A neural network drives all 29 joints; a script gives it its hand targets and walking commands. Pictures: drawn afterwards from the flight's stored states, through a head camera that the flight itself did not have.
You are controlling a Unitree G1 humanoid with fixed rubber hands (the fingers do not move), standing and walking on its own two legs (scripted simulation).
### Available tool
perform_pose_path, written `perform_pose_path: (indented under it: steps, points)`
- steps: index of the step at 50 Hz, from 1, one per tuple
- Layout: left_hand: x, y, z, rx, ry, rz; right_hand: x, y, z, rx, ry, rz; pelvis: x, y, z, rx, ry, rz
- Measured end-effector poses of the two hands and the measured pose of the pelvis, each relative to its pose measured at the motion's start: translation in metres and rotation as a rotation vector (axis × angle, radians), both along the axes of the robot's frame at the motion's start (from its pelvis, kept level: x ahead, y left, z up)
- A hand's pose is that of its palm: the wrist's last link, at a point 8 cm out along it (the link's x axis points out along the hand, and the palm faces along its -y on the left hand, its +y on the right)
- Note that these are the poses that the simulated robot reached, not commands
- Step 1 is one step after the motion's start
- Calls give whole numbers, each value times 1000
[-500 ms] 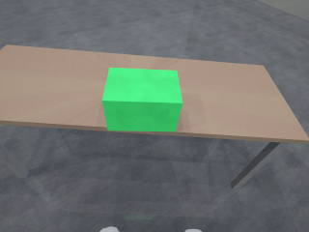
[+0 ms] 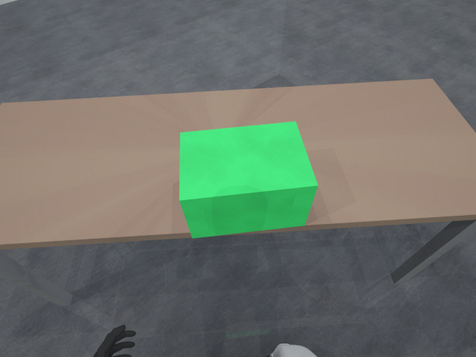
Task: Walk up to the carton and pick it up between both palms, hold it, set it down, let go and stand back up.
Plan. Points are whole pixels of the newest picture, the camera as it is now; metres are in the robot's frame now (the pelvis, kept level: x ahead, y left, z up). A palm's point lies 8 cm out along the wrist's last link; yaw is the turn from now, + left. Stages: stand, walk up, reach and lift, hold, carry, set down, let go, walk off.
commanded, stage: walk up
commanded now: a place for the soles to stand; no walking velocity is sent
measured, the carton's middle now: (243, 180) +0.48 -0.03 -0.05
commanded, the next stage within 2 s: none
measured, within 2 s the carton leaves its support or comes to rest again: neither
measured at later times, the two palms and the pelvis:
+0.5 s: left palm out of the picture +0.10 +0.32 -0.11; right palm out of the picture +0.05 -0.21 -0.07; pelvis -0.01 +0.05 +0.01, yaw -1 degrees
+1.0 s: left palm out of the picture +0.06 +0.28 -0.11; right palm out of the picture +0.06 -0.24 -0.09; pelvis -0.01 +0.02 +0.01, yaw -1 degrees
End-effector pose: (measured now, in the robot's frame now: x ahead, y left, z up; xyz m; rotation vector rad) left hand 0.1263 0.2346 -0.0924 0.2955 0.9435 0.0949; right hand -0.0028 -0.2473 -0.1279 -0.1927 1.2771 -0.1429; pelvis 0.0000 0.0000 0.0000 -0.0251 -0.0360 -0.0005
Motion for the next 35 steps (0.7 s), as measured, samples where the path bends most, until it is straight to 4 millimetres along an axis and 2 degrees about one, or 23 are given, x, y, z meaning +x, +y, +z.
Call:
perform_pose_path:
  steps: [3,8,11,13,15,18,25,30,35]
  points:
    - [3,-1,5,-6,-15,30,29,2,6,-3,-36,30,6,1,5,50,-3,-10]
    - [-10,15,14,7,28,65,80,4,22,-12,-175,38,14,15,14,66,5,-37]
    - [-14,34,9,13,62,69,99,14,26,-14,-253,37,12,26,11,54,7,-42]
    - [-14,49,2,11,68,67,103,23,26,-29,-274,44,9,35,6,42,4,-39]
    - [-11,65,-8,1,62,62,101,31,24,-57,-275,45,6,43,-1,34,-2,-35]
    - [-10,79,-19,-25,64,58,87,43,33,-96,-260,40,2,50,-3,52,-11,-42]
    - [-22,84,-19,-44,107,29,55,34,60,-171,-234,2,-9,53,11,-15,6,-26]
    - [-42,73,-23,-48,149,35,35,18,53,-165,-194,-6,-17,44,8,7,30,-27]
    - [-60,49,-16,-20,160,45,22,-1,26,-109,-170,-15,-22,29,1,-9,10,-22]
